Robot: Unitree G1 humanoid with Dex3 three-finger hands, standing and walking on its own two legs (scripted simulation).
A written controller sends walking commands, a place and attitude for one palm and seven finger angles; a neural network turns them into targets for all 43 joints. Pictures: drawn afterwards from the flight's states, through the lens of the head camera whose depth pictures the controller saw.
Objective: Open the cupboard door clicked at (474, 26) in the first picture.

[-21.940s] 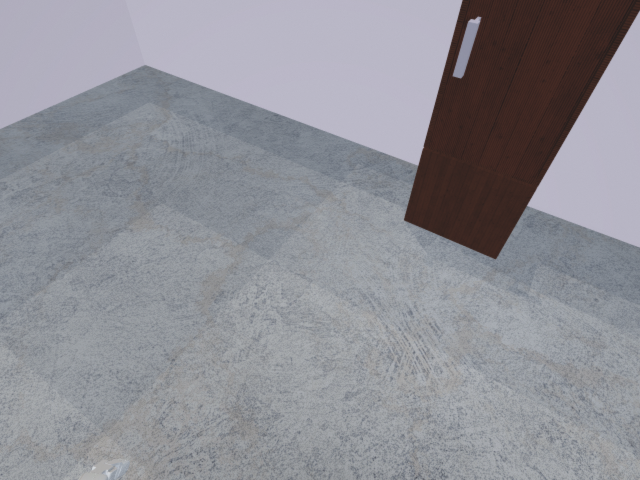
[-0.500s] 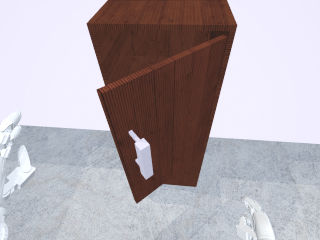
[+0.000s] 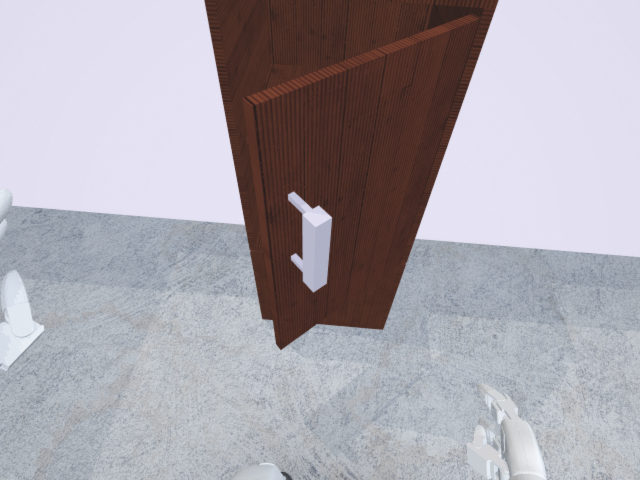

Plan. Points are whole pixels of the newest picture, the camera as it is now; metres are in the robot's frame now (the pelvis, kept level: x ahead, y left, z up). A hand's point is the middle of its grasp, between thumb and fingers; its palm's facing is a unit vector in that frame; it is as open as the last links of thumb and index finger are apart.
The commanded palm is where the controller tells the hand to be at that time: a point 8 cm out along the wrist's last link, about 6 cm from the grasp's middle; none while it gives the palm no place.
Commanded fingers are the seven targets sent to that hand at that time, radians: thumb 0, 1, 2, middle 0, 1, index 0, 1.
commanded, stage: step back with the hand held close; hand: left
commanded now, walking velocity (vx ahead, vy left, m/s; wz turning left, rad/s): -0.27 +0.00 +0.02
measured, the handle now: (305, 242) +0.42 +0.06 +0.04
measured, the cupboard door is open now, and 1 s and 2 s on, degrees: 44 44 44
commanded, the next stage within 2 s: stop stepping back and stand still in 0.34 s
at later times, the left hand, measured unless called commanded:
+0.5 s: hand out of the picture +0.06 +0.25 +0.18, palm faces +0.45 -0.74 -0.50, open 7.4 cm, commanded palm +0.01 +0.29 +0.19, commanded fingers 0.00 0.90 0.90 -0.20 -0.30 -0.20 -0.30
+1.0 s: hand out of the picture -0.02 +0.24 +0.18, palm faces +0.37 -0.77 -0.52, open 7.4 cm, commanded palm -0.06 +0.28 +0.19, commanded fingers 0.00 0.90 0.90 -0.20 -0.30 -0.20 -0.30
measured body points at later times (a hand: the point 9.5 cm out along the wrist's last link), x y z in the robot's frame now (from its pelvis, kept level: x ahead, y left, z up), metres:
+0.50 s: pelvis -0.13 -0.01 -0.01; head -0.10 +0.00 +0.44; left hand +0.03 +0.29 +0.21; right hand +0.07 -0.22 -0.09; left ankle +0.06 +0.10 -0.71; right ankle -0.21 -0.11 -0.74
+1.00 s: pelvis -0.21 -0.02 +0.01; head -0.21 -0.01 +0.46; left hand -0.05 +0.27 +0.21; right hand -0.09 -0.27 -0.08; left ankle -0.19 +0.11 -0.66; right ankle -0.20 -0.10 -0.73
